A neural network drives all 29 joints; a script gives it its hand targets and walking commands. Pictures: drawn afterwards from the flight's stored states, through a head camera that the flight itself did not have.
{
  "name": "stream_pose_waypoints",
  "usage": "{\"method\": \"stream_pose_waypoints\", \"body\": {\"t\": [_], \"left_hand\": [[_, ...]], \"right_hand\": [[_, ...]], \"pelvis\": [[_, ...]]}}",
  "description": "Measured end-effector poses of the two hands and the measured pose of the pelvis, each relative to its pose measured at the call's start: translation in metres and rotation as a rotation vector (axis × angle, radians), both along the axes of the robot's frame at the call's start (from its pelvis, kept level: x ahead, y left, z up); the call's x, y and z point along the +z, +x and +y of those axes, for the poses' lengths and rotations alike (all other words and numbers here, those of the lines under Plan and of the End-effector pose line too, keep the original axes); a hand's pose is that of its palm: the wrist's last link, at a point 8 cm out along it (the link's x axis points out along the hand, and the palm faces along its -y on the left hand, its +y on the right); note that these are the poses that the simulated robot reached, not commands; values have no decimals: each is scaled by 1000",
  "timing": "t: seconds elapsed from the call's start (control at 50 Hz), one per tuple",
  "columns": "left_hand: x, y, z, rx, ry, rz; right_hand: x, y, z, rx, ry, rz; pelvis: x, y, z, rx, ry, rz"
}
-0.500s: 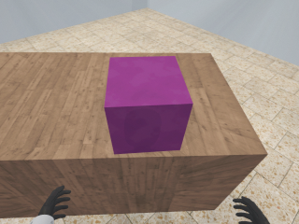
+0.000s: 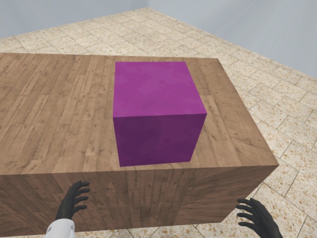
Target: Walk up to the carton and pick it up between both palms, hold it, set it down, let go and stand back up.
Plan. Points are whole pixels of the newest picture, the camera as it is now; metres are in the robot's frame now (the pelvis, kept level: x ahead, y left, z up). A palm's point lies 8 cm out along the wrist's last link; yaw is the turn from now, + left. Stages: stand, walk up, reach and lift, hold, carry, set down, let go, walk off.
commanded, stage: reach and lift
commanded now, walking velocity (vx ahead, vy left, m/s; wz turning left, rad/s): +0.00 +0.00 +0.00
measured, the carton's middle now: (153, 112) +0.52 +0.01 +0.02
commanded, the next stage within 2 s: none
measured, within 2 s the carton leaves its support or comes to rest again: neither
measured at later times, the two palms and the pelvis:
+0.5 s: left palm (70, 210) +0.21 +0.20 +0.01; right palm (275, 219) +0.19 -0.26 +0.03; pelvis +0.02 -0.02 +0.00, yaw +0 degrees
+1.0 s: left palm (75, 179) +0.27 +0.20 +0.04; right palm (259, 174) +0.28 -0.25 +0.05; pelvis +0.03 -0.02 +0.00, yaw -1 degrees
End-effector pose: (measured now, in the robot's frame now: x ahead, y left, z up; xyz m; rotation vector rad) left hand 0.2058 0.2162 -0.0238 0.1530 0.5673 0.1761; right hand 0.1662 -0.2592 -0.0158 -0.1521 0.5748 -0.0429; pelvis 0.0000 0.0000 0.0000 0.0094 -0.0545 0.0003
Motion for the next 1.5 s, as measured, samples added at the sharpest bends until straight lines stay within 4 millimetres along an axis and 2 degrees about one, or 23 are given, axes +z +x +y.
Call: {"method": "stream_pose_waypoints", "body": {"t": [0.22, 0.34, 0.48, 0.6, 0.68, 0.74, 0.84, 0.92, 1.02, 1.1, 1.2, 1.32, 1.4, 1.5], "left_hand": [[10, 4, -18, 3, -10, -101], [18, 2, -22, 3, -22, -167], [35, 2, -18, 3, -37, -271], [34, -4, -15, 23, -60, -251], [29, -3, -14, 43, -76, -202], [32, 5, -14, 53, -83, -196], [48, 30, -16, 37, -76, -237], [55, 50, -18, 31, -75, -240], [61, 65, -16, 38, -79, -226], [72, 70, -13, 41, -77, -247], [82, 74, -10, 37, -78, -264], [93, 84, -8, 33, -79, -261], [109, 99, -9, 16, -81, -284], [124, 128, -9, 2, -79, -290]], "right_hand": [[25, 31, -11, -10, 37, -175], [33, 26, -15, -44, 43, -223], [44, 20, -2, -21, 75, -279], [54, 24, 4, -2, 84, -309], [55, 38, 7, 8, 94, -291], [60, 55, 11, 25, 101, -302], [73, 87, 15, 46, 108, -341], [73, 106, 13, 27, 115, -329], [71, 118, 10, -14, 129, -316], [80, 125, 11, -27, 138, -353], [94, 137, 16, -19, 147, -394], [100, 154, 20, -15, 152, -372], [105, 169, 24, -12, 154, -352], [115, 192, 28, -7, 159, -342]], "pelvis": [[3, 21, -14, -6, 8, 40], [3, 23, -18, -8, 8, 41], [3, 18, -17, -8, 6, 33], [3, 14, -16, -8, 5, 28], [3, 14, -16, -8, 5, 27], [3, 15, -16, -8, 5, 29], [3, 20, -17, -8, 7, 36], [3, 25, -19, -9, 8, 43], [3, 32, -21, -9, 11, 55], [3, 35, -21, -9, 12, 58], [3, 32, -21, -9, 11, 55], [3, 27, -19, -9, 9, 48], [3, 25, -19, -9, 8, 45], [3, 25, -18, -9, 8, 46]]}}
